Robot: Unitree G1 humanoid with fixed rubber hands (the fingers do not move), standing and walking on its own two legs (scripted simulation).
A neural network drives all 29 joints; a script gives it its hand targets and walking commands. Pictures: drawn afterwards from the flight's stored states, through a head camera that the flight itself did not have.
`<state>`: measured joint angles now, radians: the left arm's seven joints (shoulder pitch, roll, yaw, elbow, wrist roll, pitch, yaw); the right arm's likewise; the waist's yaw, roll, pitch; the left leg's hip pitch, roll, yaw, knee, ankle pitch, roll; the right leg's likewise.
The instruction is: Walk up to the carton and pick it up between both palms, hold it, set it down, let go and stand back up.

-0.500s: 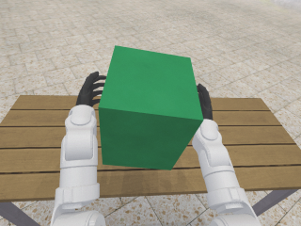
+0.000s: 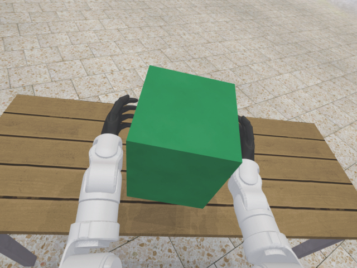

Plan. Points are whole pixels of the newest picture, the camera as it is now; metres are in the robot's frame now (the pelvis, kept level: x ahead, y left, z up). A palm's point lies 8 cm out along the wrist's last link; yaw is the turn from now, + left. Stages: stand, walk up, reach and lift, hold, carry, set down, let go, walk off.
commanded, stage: set down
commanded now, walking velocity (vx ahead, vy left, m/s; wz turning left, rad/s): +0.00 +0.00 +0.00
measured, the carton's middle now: (178, 142) +0.40 -0.03 +0.06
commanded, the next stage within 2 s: none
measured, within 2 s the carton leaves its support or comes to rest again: neither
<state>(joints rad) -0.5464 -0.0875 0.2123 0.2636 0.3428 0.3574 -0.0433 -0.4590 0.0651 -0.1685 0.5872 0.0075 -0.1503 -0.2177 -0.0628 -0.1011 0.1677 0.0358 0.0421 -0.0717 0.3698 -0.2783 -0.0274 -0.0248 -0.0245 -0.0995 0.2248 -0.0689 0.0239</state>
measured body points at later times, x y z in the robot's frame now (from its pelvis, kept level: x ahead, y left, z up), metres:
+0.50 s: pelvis +0.03 +0.03 +0.00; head +0.03 +0.09 +0.45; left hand +0.41 +0.14 +0.09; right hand +0.35 -0.15 +0.08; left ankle -0.04 +0.13 -0.75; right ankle +0.04 -0.14 -0.75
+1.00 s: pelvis +0.03 +0.02 +0.00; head +0.06 +0.06 +0.45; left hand +0.44 +0.10 +0.05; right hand +0.35 -0.18 +0.04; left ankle -0.04 +0.13 -0.75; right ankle +0.04 -0.14 -0.75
